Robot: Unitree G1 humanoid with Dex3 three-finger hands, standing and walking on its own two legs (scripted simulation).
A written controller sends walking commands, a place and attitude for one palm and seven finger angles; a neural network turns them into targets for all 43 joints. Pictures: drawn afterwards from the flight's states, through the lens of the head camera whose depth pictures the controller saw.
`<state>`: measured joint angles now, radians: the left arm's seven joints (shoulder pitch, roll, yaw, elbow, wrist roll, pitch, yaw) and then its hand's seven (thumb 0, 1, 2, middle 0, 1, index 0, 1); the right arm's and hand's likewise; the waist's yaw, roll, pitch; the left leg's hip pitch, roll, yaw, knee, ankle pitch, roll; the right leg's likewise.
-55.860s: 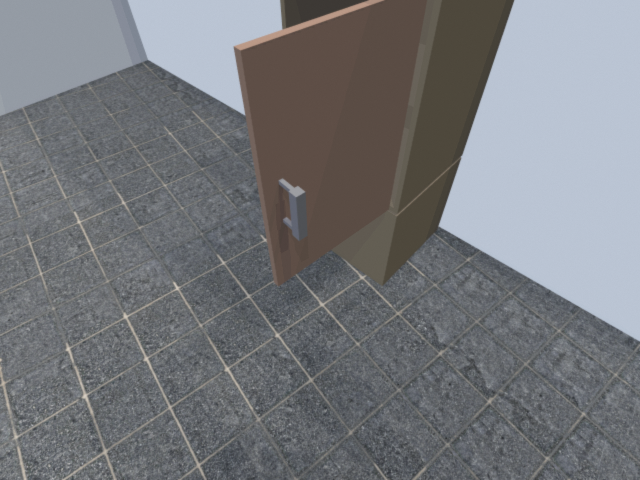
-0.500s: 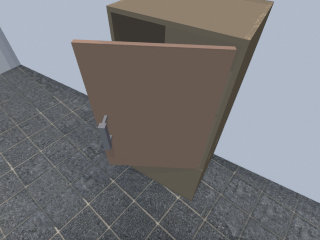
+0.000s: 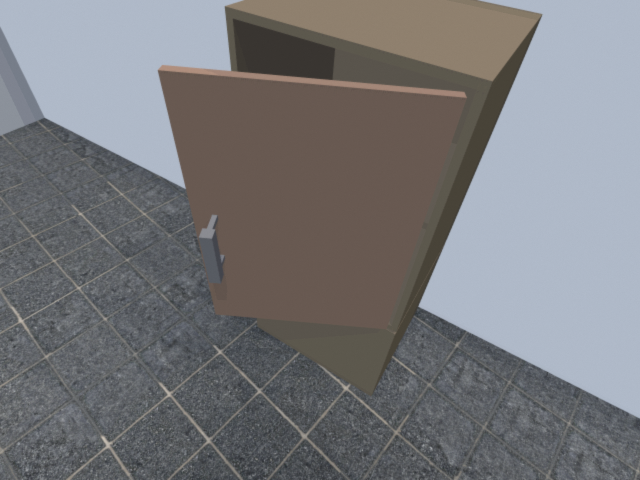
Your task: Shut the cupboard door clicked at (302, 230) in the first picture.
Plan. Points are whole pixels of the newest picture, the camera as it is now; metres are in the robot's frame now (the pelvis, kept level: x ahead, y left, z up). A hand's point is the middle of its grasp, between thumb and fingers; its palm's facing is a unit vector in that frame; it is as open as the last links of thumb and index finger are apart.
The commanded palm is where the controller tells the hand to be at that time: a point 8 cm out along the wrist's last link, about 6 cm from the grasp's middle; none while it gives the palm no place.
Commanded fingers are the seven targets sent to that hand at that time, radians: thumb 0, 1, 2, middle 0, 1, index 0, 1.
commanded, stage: come to a stop and stand still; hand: left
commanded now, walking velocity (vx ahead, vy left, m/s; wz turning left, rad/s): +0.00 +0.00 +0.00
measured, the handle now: (215, 249) +0.52 +0.22 -0.07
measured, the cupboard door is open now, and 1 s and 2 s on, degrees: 28 28 28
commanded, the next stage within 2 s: look again from close up in 0.14 s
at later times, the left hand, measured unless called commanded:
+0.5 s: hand out of the picture -0.06 +0.19 -0.18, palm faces +0.05 -0.99 -0.14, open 7.4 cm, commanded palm none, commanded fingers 0.00 0.90 0.90 -0.20 -0.30 -0.20 -0.30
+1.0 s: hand out of the picture -0.01 +0.27 -0.18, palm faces +0.01 -0.98 -0.18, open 7.4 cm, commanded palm none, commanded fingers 0.00 0.90 0.90 -0.20 -0.30 -0.20 -0.30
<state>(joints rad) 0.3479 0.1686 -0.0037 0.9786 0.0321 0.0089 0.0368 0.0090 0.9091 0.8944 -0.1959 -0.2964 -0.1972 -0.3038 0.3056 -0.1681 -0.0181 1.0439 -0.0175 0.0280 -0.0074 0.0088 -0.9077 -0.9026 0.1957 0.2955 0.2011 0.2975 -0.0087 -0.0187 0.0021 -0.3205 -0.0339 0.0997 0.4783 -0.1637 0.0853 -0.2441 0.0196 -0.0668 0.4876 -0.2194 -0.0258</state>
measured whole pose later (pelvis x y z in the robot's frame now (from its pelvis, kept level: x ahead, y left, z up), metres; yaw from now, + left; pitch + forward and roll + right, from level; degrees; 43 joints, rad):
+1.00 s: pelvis -0.04 +0.09 +0.01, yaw -2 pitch +0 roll -1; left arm 0.27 0.19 0.03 1.04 0.03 0.02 0.04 0.01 0.91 0.89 -0.19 -0.30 -0.19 -0.30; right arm 0.31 -0.12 -0.03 1.12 -0.01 0.00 -0.03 0.01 -0.91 -0.90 0.20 0.30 0.20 0.30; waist 0.00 -0.05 0.00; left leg -0.21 -0.08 0.08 0.39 -0.19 0.12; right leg -0.24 -0.04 0.00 0.61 -0.32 0.01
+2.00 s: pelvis +0.09 +0.07 +0.01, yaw -2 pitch +0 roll -1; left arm 0.21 0.20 0.07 1.00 0.03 0.04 0.00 0.01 0.93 0.89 -0.19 -0.30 -0.19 -0.30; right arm 0.29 -0.10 -0.04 1.09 -0.03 -0.03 -0.04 0.01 -0.92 -0.90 0.20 0.30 0.20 0.30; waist -0.02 -0.04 0.06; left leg -0.18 0.06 0.12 0.43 -0.25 0.01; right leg -0.47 -0.09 -0.05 0.81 -0.27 0.03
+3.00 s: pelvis +0.04 +0.09 +0.01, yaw -1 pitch -1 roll +0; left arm 0.31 0.13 0.01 1.10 0.02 0.02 0.04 0.01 0.91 0.89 -0.19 -0.30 -0.20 -0.30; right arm 0.24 -0.16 -0.03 1.11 0.00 0.02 -0.03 0.00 -0.93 -0.90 0.20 0.30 0.20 0.30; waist -0.01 0.01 0.03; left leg -0.22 -0.07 0.13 0.35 -0.13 0.10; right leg -0.09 -0.04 -0.03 0.41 -0.30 0.02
